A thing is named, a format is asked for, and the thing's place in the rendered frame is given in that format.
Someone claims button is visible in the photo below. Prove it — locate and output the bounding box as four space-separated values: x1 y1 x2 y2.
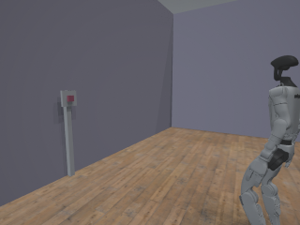
67 95 74 102

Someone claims robot left forearm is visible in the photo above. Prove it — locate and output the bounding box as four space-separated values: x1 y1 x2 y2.
259 119 287 162

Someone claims robot torso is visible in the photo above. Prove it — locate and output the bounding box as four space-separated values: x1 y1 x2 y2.
268 83 300 163

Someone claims robot left upper arm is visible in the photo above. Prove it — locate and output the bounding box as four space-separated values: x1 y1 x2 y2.
269 86 292 130

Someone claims robot right forearm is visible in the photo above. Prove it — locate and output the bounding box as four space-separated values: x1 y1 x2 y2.
289 125 300 144

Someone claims robot left hand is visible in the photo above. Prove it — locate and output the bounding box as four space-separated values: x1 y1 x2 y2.
246 158 268 188

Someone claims robot right hand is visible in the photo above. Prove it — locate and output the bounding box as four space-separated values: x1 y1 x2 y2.
285 159 292 168

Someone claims right robot shin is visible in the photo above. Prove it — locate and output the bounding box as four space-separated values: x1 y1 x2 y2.
261 185 281 225

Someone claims panel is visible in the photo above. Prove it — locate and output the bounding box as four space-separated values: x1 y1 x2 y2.
60 90 77 177

